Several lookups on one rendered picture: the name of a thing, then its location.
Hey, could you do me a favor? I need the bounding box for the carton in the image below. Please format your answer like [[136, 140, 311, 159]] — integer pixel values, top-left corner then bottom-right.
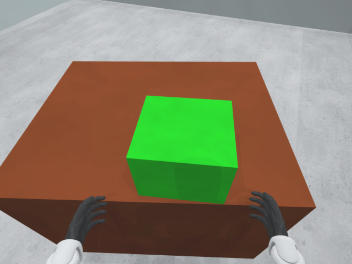
[[126, 96, 238, 204]]

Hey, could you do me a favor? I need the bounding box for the robot left hand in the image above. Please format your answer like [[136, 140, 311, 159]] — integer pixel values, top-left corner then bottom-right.
[[64, 196, 107, 245]]

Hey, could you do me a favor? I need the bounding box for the right robot forearm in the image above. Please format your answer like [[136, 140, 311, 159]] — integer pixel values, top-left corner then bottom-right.
[[268, 235, 305, 264]]

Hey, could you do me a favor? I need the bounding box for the robot right hand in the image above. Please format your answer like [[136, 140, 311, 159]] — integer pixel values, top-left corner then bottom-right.
[[249, 191, 288, 239]]

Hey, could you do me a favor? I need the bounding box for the left robot forearm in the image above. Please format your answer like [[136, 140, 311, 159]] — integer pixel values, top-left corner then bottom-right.
[[45, 239, 83, 264]]

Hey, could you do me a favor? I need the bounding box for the pedestal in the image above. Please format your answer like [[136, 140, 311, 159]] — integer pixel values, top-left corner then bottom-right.
[[0, 61, 316, 259]]

